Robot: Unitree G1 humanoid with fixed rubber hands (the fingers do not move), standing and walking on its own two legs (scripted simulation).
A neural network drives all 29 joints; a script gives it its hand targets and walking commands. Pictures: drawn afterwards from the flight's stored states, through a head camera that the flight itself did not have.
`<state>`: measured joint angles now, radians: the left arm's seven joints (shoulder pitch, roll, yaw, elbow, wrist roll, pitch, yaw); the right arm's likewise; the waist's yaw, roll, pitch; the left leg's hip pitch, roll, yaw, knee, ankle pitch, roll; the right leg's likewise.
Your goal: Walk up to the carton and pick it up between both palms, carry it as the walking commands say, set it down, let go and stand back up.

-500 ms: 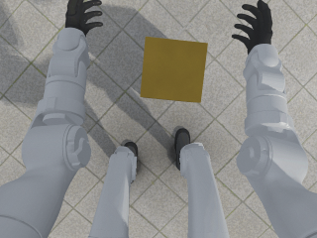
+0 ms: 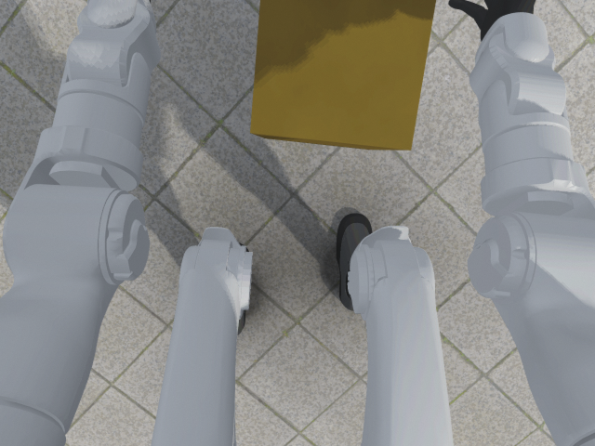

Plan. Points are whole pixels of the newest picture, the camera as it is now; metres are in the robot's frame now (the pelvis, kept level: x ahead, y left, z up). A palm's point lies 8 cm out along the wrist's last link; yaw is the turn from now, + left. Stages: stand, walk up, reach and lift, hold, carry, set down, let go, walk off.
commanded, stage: reach and lift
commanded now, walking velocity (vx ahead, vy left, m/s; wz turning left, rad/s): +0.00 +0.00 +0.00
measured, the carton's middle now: (330, 78) +0.51 -0.06 -0.34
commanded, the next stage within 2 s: none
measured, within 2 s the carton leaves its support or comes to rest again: neither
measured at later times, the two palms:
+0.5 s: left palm (178, 39) +0.55 +0.15 -0.27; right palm (448, 54) +0.53 -0.22 -0.27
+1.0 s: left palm (186, 35) +0.55 +0.14 -0.27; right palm (447, 54) +0.53 -0.22 -0.27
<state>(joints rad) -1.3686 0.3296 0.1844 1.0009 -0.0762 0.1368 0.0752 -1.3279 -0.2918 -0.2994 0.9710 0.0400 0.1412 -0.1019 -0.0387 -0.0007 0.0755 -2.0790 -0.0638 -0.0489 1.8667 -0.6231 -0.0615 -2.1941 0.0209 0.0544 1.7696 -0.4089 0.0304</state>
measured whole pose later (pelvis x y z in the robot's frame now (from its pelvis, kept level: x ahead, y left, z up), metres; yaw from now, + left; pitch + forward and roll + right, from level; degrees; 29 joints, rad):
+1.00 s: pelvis -0.02 +0.00 -0.09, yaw +1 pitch +37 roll +0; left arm -1.58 0.36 0.02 1.14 -0.17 0.09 0.10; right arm -1.55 -0.41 -0.16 1.23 0.22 0.04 -0.10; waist -0.06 0.01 0.42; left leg -2.21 -0.08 -0.05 2.20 -0.64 -0.06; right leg -2.30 -0.02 0.04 2.09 -0.45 0.03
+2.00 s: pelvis +0.00 +0.00 -0.10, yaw +2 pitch +39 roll -1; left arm -1.45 0.16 0.29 0.90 0.08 0.21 0.08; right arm -1.43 -0.32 -0.31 0.99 0.04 0.21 -0.05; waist -0.07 0.00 0.35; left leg -2.23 -0.11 -0.05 2.24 -0.68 -0.05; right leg -2.31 0.00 0.05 2.14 -0.51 0.05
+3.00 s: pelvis +0.00 +0.00 -0.03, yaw +4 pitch +47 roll +1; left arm -1.27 0.08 0.39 0.77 0.16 0.34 0.07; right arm -1.23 -0.10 -0.45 0.70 -0.18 0.40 -0.09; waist -0.08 0.05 -0.01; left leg -2.15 -0.14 -0.07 1.95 -0.61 -0.07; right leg -2.23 0.06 0.10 1.88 -0.47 0.08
